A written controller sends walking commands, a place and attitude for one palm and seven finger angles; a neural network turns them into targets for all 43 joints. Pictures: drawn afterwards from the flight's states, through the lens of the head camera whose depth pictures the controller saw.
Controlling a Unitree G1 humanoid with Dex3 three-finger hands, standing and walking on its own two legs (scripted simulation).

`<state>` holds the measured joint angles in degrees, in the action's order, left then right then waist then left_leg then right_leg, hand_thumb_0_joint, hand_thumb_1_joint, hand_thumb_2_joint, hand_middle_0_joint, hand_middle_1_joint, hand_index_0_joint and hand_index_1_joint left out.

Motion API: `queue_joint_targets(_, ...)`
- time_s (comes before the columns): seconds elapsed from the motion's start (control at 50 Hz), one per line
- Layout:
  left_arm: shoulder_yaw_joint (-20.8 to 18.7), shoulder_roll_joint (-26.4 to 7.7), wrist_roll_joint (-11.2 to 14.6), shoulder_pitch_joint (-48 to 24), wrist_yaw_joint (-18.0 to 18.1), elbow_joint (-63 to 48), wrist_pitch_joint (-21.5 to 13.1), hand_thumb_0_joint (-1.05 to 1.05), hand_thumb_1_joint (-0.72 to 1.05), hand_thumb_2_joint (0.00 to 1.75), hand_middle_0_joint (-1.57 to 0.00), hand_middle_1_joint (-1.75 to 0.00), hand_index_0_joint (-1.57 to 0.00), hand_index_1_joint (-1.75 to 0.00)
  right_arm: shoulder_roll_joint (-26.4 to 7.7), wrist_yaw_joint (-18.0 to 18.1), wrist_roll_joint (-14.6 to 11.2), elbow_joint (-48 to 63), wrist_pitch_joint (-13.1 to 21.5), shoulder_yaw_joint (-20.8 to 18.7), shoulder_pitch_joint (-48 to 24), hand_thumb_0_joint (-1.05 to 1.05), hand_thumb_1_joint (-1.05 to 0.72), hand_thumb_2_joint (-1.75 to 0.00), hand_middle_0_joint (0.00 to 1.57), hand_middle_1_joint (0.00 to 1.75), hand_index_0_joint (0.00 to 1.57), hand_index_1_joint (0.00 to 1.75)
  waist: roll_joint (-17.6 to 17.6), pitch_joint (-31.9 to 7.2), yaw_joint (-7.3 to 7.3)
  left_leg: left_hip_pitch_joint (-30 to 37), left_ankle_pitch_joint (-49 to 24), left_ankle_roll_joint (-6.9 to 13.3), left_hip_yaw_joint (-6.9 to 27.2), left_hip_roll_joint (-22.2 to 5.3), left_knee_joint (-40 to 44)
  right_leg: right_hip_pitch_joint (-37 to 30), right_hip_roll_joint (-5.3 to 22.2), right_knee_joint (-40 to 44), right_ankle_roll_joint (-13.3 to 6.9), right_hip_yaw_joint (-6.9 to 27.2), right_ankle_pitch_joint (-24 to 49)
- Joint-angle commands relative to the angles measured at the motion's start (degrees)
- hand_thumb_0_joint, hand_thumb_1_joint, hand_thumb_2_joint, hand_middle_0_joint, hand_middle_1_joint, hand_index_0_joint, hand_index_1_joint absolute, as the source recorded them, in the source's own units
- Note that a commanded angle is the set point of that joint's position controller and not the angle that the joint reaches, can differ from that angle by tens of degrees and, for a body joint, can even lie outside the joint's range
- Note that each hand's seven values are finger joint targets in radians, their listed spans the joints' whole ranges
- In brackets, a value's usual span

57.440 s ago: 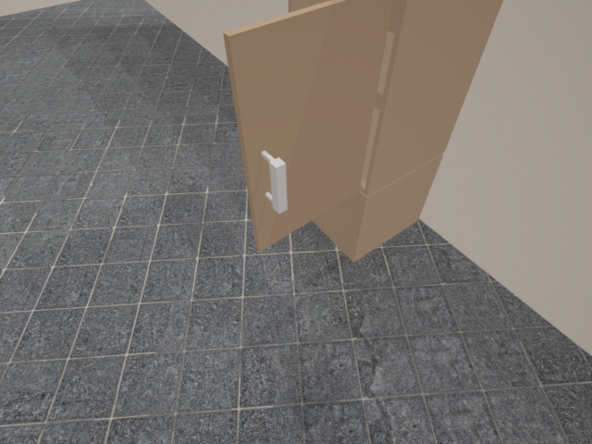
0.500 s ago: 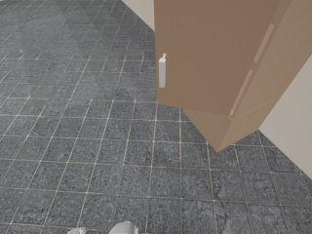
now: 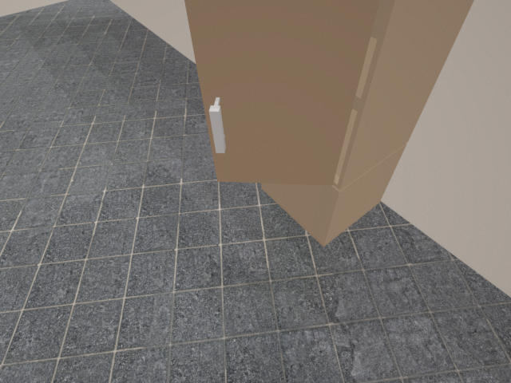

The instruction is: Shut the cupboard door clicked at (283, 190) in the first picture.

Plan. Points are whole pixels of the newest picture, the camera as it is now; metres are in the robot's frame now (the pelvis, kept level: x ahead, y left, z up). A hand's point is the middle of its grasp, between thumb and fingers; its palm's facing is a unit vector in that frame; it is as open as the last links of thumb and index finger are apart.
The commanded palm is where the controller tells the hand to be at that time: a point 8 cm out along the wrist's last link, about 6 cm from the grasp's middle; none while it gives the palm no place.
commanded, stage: take the last steps up to it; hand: left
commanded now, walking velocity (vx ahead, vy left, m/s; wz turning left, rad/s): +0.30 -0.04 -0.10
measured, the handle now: (219, 125) +0.75 +0.14 -0.07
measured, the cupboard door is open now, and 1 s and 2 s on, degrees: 48 48 48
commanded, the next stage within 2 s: come to a stop and stand still in 0.74 s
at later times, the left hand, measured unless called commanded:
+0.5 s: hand (163, 368) +0.17 +0.19 -0.16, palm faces -0.03 -0.99 -0.16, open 7.4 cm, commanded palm none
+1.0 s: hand (210, 299) +0.31 +0.12 -0.17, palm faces +0.01 -0.98 -0.17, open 7.3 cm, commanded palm none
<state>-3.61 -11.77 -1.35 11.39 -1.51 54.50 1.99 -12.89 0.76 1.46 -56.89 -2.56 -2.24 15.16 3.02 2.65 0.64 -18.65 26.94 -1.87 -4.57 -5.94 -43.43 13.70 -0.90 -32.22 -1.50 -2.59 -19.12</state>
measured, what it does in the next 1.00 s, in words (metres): walks ahead: left foot, then right foot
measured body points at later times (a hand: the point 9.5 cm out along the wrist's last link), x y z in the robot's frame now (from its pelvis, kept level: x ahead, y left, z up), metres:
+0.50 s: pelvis +0.13 +0.01 +0.02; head +0.16 +0.01 +0.46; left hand +0.18 +0.24 -0.14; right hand +0.10 -0.22 -0.13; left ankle +0.12 +0.12 -0.73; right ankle +0.12 -0.12 -0.67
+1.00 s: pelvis +0.29 -0.05 +0.01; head +0.31 -0.04 +0.46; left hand +0.31 +0.17 -0.15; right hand +0.35 -0.29 -0.14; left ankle +0.35 +0.06 -0.73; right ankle +0.25 -0.14 -0.73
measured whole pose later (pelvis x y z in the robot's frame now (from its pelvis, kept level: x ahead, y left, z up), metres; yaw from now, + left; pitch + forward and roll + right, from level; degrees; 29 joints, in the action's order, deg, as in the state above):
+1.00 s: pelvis +0.29 -0.05 +0.01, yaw -3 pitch +0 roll -2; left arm -1.7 -8.4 -0.5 15.7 1.5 62.9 -1.3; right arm -9.8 0.8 1.0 -59.4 1.3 -1.2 10.2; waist 0.8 2.7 -0.6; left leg -19.0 6.8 -0.3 -4.3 -3.5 -31.6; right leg 8.0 -1.6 -26.4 -2.3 -7.6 -18.0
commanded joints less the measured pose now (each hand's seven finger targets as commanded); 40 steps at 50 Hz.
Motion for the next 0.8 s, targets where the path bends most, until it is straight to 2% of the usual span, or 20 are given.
queue_joint_targets(0.0, -1.9, -9.2, 0.0, 5.9, 1.8, -0.5, -2.5, 0.0, 0.9, 0.9, -0.2, -0.3, -0.2, -0.3, -6.3, -0.4, 0.2, 6.6, 2.4, -1.7, -7.3, 0.0, -0.9, -0.9, 0.2, 0.3, 0.2, 0.3, -14.7, 4.5, -3.02, -22.4, -0.7, 0.3, 5.0, 0.2, -18.9, -7.2, 18.4, 23.9, -12.1, 25.5, -12.3)
queue_joint_targets(0.02, -1.5, -8.0, 0.0, 3.8, 1.7, -0.9, -3.0, 0.0, 0.9, 0.9, -0.2, -0.3, -0.2, -0.3, -5.3, -0.7, 0.3, 5.2, 2.5, -1.7, -5.1, 0.0, -0.9, -0.9, 0.2, 0.3, 0.2, 0.3, -13.3, 3.2, -1.24, -19.1, -3.6, -0.2, 3.9, -0.1, -17.5, -5.8, 16.1, 22.5, -10.8, 19.2, -6.9)
queue_joint_targets(0.06, -1.1, -7.2, 0.0, 3.6, 1.7, -0.5, -3.9, 0.0, 0.9, 0.9, -0.2, -0.3, -0.2, -0.3, -3.5, -1.3, 0.4, 3.9, 2.6, -1.4, -3.0, 0.0, -0.9, -0.9, 0.2, 0.3, 0.2, 0.3, -11.2, 1.8, -0.26, -14.2, -7.3, -0.8, 1.8, 0.0, -13.2, -4.1, 13.9, 22.0, -9.8, 13.5, -0.3)
queue_joint_targets(0.16, -1.4, -8.1, -0.2, 6.6, 1.6, 2.7, -4.6, 0.0, 0.9, 0.9, -0.2, -0.3, -0.2, -0.3, -1.7, -1.6, 0.0, 4.2, 3.9, -1.0, -3.4, 0.0, -0.9, -0.9, 0.2, 0.3, 0.2, 0.3, -9.5, 1.1, -1.1, -8.2, -7.6, -0.4, -0.2, 1.0, 2.5, -5.8, 14.6, 20.6, -10.3, 13.0, 1.9)
queue_joint_targets(0.22, -1.4, -7.3, 0.4, 6.2, 1.4, 4.3, -4.3, 0.0, 0.9, 0.9, -0.2, -0.3, -0.2, -0.3, -2.2, -1.1, 0.2, 2.1, 5.0, -0.8, 1.6, 0.0, -0.9, -0.9, 0.2, 0.3, 0.2, 0.3, -8.0, 0.5, 1.29, 3.9, -14.7, -0.1, -2.6, 3.0, 13.7, -1.8, 11.8, 15.2, -7.7, 10.5, 0.7)
queue_joint_targets(0.24, -1.2, -6.2, 0.4, 6.1, 1.2, 4.4, -4.1, 0.0, 0.9, 0.9, -0.2, -0.3, -0.2, -0.3, -3.5, -0.8, 0.2, 0.5, 5.5, -1.1, 5.3, 0.0, -0.9, -0.9, 0.2, 0.3, 0.2, 0.3, -3.4, -0.6, 2.55, 11.7, -14.3, 0.2, -0.7, 2.6, 17.0, 3.1, 9.3, 9.2, -6.2, 8.9, -1.1)
queue_joint_targets(0.26, -0.9, -3.2, 0.6, 7.2, 1.0, 3.8, -4.0, 0.0, 0.9, 0.9, -0.2, -0.3, -0.2, -0.3, -7.5, -0.2, 0.8, -1.3, 6.1, -2.0, 11.1, 0.0, -0.9, -0.9, 0.2, 0.3, 0.2, 0.3, 6.7, -2.3, 4.43, 20.0, -9.9, 3.7, 11.1, -5.8, 21.6, 10.8, 4.0, -2.9, -3.8, 5.0, -2.4)
queue_joint_targets(0.28, -0.2, -1.1, 0.8, 7.1, 0.7, 2.3, -4.0, 0.0, 0.9, 0.9, -0.2, -0.3, -0.2, -0.3, -12.7, 0.5, 1.5, -2.3, 5.8, -2.9, 17.5, 0.0, -0.9, -0.9, 0.2, 0.3, 0.2, 0.3, 16.3, -4.4, 6.0, 24.8, -3.7, 9.5, 28.6, -18.5, 29.1, 19.3, -1.2, -18.1, -1.4, -2.0, -12.4)
queue_joint_targets(0.3, -0.2, -2.9, -0.1, 3.0, 0.9, 1.1, -3.7, 0.0, 0.9, 0.9, -0.2, -0.3, -0.2, -0.3, -12.2, 1.0, 1.3, -2.9, 5.3, -2.8, 18.4, 0.0, -0.9, -0.9, 0.2, 0.3, 0.2, 0.3, 13.0, -3.1, 6.76, 21.3, 1.6, 11.2, 32.2, -20.7, 33.2, 22.5, 0.1, -28.8, -1.5, 2.4, -13.4)
queue_joint_targets(0.36, -0.5, -2.4, -0.4, 0.2, -0.1, 1.7, -3.7, 0.0, 0.9, 0.9, -0.2, -0.3, -0.2, -0.3, -6.3, 1.1, 0.7, -0.7, 5.9, -1.1, 10.0, 0.0, -0.9, -0.9, 0.2, 0.3, 0.2, 0.3, 3.7, 3.0, 2.5, 10.2, -5.3, 10.3, 20.3, -16.0, 34.7, 22.5, 5.8, -33.1, -0.5, 4.1, -2.9)
queue_joint_targets(0.42, -0.2, -0.4, -0.2, 1.6, -0.4, 2.1, -2.9, 0.0, 0.9, 0.9, -0.2, -0.3, -0.2, -0.3, -5.1, 1.2, 0.5, -1.5, 6.4, -0.8, 8.8, 0.0, -0.9, -0.9, 0.2, 0.3, 0.2, 0.3, 4.1, 0.1, 0.8, 11.8, -18.0, 9.7, 8.8, -12.1, 32.7, 17.6, 5.8, -22.7, 0.6, 1.6, 0.2)
queue_joint_targets(0.52, 0.1, 0.4, -0.1, -1.7, -0.3, 1.0, -2.9, 0.0, 0.9, 0.9, -0.2, -0.3, -0.2, -0.3, -4.9, 0.6, 0.5, -3.0, 5.6, -1.4, 9.1, 0.0, -0.9, -0.9, 0.2, 0.3, 0.2, 0.3, 4.2, 2.2, 0.95, 8.0, -16.8, 9.8, 4.4, -10.5, 31.6, 9.4, 4.0, -7.7, 1.1, -2.9, 3.8)
queue_joint_targets(0.58, -0.6, -1.0, -0.3, 2.5, -0.1, 2.5, -3.3, 0.0, 0.9, 0.9, -0.2, -0.3, -0.2, -0.3, -4.5, 0.3, 0.3, -3.3, 4.9, -1.6, 7.5, 0.0, -0.9, -0.9, 0.2, 0.3, 0.2, 0.3, 2.1, 1.0, -1.75, 4.0, -12.8, 7.4, 2.1, -8.0, 25.2, -2.5, 1.4, 0.8, 0.9, -5.3, 9.3)
queue_joint_targets(0.6, -1.1, -2.9, -0.2, 6.6, 0.2, 3.8, -3.6, 0.0, 0.9, 0.9, -0.2, -0.3, -0.2, -0.3, -3.7, 0.1, -0.1, -3.4, 4.9, -1.5, 6.8, 0.0, -0.9, -0.9, 0.2, 0.3, 0.2, 0.3, -1.4, -0.4, -3.98, 1.2, -11.0, 5.8, 0.1, -5.4, 19.9, -8.9, 2.4, 4.4, 0.2, -2.9, 8.4)
queue_joint_targets(0.62, -2.0, -6.8, -0.5, 12.4, 0.6, 5.5, -4.2, 0.0, 0.9, 0.9, -0.2, -0.3, -0.2, -0.3, -1.6, -0.3, -0.6, -2.8, 4.9, -1.1, 6.4, 0.0, -0.9, -0.9, 0.2, 0.3, 0.2, 0.3, -9.3, -2.4, -6.61, -6.7, -5.7, 3.5, -4.5, -0.6, 8.5, -17.4, 10.0, 8.7, -2.8, 7.0, 0.5)
queue_joint_targets(0.64, -3.0, -11.5, -0.4, 16.9, 1.3, 6.5, -4.5, 0.0, 0.9, 0.9, -0.2, -0.3, -0.2, -0.3, 1.3, -0.6, -0.8, -0.9, 4.7, -0.5, 6.2, 0.0, -0.9, -0.9, 0.2, 0.3, 0.2, 0.3, -21.1, -2.9, -7.65, -15.3, 8.2, 2.4, -6.3, 5.3, -6.5, -20.9, 21.3, 18.6, -7.9, 23.6, -4.9)
queue_joint_targets(0.66, -2.8, -11.3, 0.2, 16.2, 1.8, 6.4, -4.7, 0.0, 0.9, 0.9, -0.2, -0.3, -0.2, -0.3, -0.6, -0.4, -0.6, -0.5, 4.3, -0.9, 3.9, 0.0, -0.9, -0.9, 0.2, 0.3, 0.2, 0.3, -21.6, -2.3, -7.39, -16.4, 8.6, 3.1, 0.3, 3.2, -16.7, -16.0, 23.8, 22.9, -10.2, 28.7, -5.7)
queue_joint_targets(0.7, -1.4, -6.3, 0.3, 8.0, 2.3, 4.3, -4.6, 0.0, 0.9, 0.9, -0.2, -0.3, -0.2, -0.3, -0.8, -0.1, -0.4, -1.3, 4.5, -1.2, 2.6, 0.0, -0.9, -0.9, 0.2, 0.3, 0.2, 0.3, -14.8, 1.1, -3.63, -17.3, -0.7, 2.8, 4.3, 0.0, -21.7, -9.7, 21.6, 21.9, -11.1, 21.2, 0.8)
queue_joint_targets(0.74, -0.7, -3.4, 0.2, 5.3, 2.7, 3.5, -5.2, 0.0, 0.9, 0.9, -0.2, -0.3, -0.2, -0.3, 1.5, -0.3, -0.1, -2.7, 4.3, -0.7, 4.3, 0.0, -0.9, -0.9, 0.2, 0.3, 0.2, 0.3, -8.3, -2.3, -1.27, -11.9, -4.5, 1.7, 3.2, -0.7, -16.9, -7.9, 17.9, 19.2, -10.2, 10.2, 17.9)
queue_joint_targets(0.78, 0.0, -2.5, 0.0, 5.2, 2.6, 4.2, -5.8, 0.0, 0.9, 0.9, -0.2, -0.3, -0.2, -0.3, 3.3, -0.4, 0.0, -3.0, 3.8, -0.1, 5.4, 0.0, -0.9, -0.9, 0.2, 0.3, 0.2, 0.3, -8.8, -2.7, 0.09, -8.9, -5.7, 0.8, 1.4, 0.0, -10.6, -6.0, 16.5, 18.3, -9.6, 5.6, 27.4)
